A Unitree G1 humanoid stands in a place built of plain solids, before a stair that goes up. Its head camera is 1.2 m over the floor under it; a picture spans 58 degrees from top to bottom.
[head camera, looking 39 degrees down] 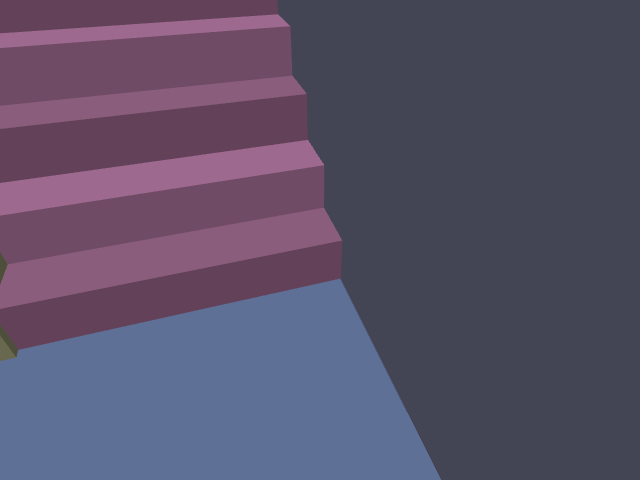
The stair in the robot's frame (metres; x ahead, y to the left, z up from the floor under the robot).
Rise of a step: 0.19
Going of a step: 0.22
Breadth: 1.15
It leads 17 degrees to the left of straight ahead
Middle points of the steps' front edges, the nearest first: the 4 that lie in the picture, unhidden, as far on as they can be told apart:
1.07 0.46 0.20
1.28 0.53 0.39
1.49 0.60 0.58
1.70 0.66 0.78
